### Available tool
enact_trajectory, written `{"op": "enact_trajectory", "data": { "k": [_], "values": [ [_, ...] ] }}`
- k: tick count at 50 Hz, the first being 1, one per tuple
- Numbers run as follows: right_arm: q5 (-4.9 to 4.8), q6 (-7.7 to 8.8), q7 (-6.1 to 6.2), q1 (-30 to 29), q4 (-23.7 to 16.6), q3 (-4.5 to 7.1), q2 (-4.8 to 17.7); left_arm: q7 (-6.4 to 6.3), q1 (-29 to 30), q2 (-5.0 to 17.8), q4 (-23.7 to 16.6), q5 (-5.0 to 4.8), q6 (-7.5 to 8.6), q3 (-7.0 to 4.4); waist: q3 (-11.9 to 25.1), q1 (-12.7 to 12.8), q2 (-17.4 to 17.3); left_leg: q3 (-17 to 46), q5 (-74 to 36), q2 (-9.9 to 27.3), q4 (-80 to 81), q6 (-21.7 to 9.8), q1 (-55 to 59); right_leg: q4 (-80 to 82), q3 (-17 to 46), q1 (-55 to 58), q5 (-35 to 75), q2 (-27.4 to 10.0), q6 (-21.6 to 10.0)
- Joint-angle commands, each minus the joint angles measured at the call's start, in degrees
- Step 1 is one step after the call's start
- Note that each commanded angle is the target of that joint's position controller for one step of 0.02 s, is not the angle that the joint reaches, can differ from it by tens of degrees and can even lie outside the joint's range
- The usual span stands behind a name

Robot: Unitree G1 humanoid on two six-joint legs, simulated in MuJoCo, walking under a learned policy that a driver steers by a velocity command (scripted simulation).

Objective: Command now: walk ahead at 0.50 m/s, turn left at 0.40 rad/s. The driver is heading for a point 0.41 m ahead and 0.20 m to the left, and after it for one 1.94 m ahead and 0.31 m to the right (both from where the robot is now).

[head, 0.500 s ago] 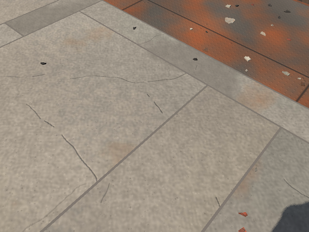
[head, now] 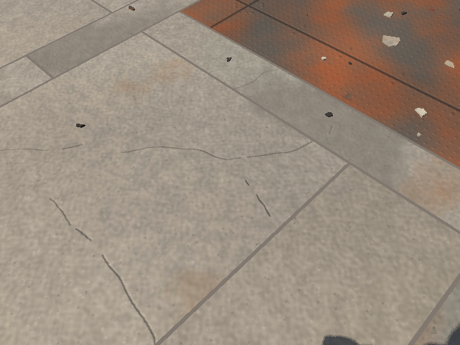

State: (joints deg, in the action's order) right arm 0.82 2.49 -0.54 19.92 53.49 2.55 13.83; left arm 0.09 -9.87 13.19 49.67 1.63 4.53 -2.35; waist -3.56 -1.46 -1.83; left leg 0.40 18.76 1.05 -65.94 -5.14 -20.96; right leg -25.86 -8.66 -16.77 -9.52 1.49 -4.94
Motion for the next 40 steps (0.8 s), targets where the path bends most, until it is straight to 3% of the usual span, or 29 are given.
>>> {"op": "enact_trajectory", "data": {
  "k": [1,3,9,14,17,19,20,21,22,23,24,25,27,28,31,35,40],
  "values": [
    [0.96,-1.47,-1.05,3.79,-2.17,0.93,2.28,-0.33,-5.37,4.0,-0.28,-0.7,1.87,-1.0,2.07,0.16,5.45,2.28,-3.29,4.48,-1.25,0.53,-7.75,17.98,14.75,6.05,2.07,-16.87,-4.18],
    [0.96,-2.18,-1.57,0.32,-3.54,1.03,2.0,-0.36,-6.25,5.26,0.39,-0.94,2.6,-1.42,0.66,-0.23,5.21,1.74,-6.91,5.38,0.35,1.26,-11.84,19.5,10.54,6.54,4.58,-16.71,-4.3],
    [0.76,-2.01,-2.52,-11.86,-7.66,0.52,1.06,-0.51,-10.0,5.14,2.38,-0.74,2.53,-1.33,-1.94,1.69,4.96,-2.03,-19.46,4.78,16.62,2.46,-16.62,19.01,0.06,10.25,13.19,-13.81,-2.95],
    [1.33,-1.75,-3.29,-19.97,-11.02,-0.04,1.03,-1.33,-15.03,6.73,4.48,-0.57,1.7,-1.59,-2.79,4.22,5.1,-7.27,-17.96,2.85,27.43,-0.07,-15.78,15.71,-3.9,19.5,23.47,-16.41,-2.43],
    [1.53,-1.81,-2.97,-18.08,-11.1,0.57,2.2,-1.98,-14.51,8.44,4.77,-0.28,0.59,-1.95,-0.49,2.26,6.86,-10.02,-9.59,-1.33,29.7,-3.17,-10.31,7.25,-6.41,24.28,45.01,-17.29,-1.68],
    [1.46,-1.51,-2.35,-9.89,-8.93,1.7,4.04,-2.06,-13.68,10.34,4.51,-0.14,-0.59,-2.51,4.59,-1.47,7.68,-10.77,-3.54,-5.42,31.43,-5.98,-1.07,-6.97,-7.06,24.67,54.38,-17.54,-1.61],
    [1.84,-0.91,-1.73,-1.72,-6.33,2.75,5.67,-1.81,-12.92,10.74,3.94,-0.37,-1.09,-2.63,9.05,-5.28,5.69,-9.39,-5.26,-6.79,36.45,-7.74,9.95,-19.69,-7.79,19.81,47.59,-16.77,-0.44],
    [2.48,-0.7,-0.82,5.67,-4.7,4.57,11.05,-1.56,-12.83,8.7,2.09,-0.39,-0.99,-2.1,14.48,-8.02,0.04,4.81,0.64,3.39,39.06,-10.87,23.94,-37.01,-7.66,6.74,26.12,-14.8,1.42],
    [1.45,-1.25,-0.57,2.15,-5.93,5.66,16.06,-0.24,-13.7,3.35,-1.82,-1.46,-0.42,-1.25,18.14,-3.28,-13.61,38.51,-0.1,19.02,47.39,-19.86,39.31,-57.86,-2.08,-19.36,-20.79,-0.67,4.98],
    [0.46,-1.93,-0.15,3.07,-5.76,5.09,13.95,-0.06,-7.81,7.31,-2.2,-0.95,0.24,-1.66,15.88,-5.45,-1.27,35.39,-5.68,19.62,51.02,-18.12,36.85,-57.98,8.2,-24.78,-16.21,-3.33,4.16],
    [0.36,-1.64,0.38,-0.02,-5.19,4.23,10.98,0.13,-6.22,6.02,-2.36,-2.03,0.87,-1.29,9.47,-3.59,0.63,26.21,-11.42,18.68,50.87,-16.18,30.33,-55.2,8.72,-25.11,-11.16,-5.98,3.36],
    [0.41,-0.94,0.35,-2.23,-4.77,3.28,7.64,-0.03,-8.0,5.54,-0.78,-2.2,1.09,-1.15,5.25,-0.88,4.2,19.85,-19.99,16.28,51.98,-13.16,22.47,-49.47,8.99,-20.83,-8.93,-7.77,2.96],
    [0.36,0.81,0.61,-5.01,-4.08,2.04,4.47,0.3,-11.03,4.4,1.33,-0.25,-0.97,-1.03,3.46,2.37,3.0,10.47,-25.64,11.95,54.11,-8.95,14.95,-43.36,10.33,-13.47,-7.21,-9.05,3.04],
    [0.34,1.7,0.56,-4.25,-3.4,1.8,4.13,0.63,-11.91,4.08,2.01,0.01,-1.96,-1.13,3.42,2.77,2.22,8.31,-27.74,11.05,54.92,-7.97,13.95,-42.23,10.49,-11.99,-6.7,-8.64,2.99],
    [0.16,3.06,0.51,-1.3,-1.55,2.03,6.02,1.51,-9.08,3.56,1.65,-0.42,-3.11,-1.41,1.28,2.57,0.41,2.18,-32.15,9.56,56.64,-5.06,15.02,-38.43,11.09,-16.41,-1.97,-7.54,2.88],
    [0.09,3.42,0.58,0.77,-0.62,1.38,5.15,1.83,-1.49,3.39,-0.45,-0.69,-3.06,-1.32,-1.22,0.65,-1.46,-3.49,-33.49,8.11,58.36,-1.47,17.82,-29.28,10.17,-21.94,6.88,-6.24,2.85],
    [0.11,3.56,1.73,4.17,1.43,0.52,4.56,2.41,6.92,1.42,-3.42,-0.24,-2.66,0.03,-3.04,-1.5,-1.58,-8.22,-40.65,9.41,58.11,-0.57,23.27,-14.74,3.91,-21.08,11.46,-4.68,1.71]
  ]
}}
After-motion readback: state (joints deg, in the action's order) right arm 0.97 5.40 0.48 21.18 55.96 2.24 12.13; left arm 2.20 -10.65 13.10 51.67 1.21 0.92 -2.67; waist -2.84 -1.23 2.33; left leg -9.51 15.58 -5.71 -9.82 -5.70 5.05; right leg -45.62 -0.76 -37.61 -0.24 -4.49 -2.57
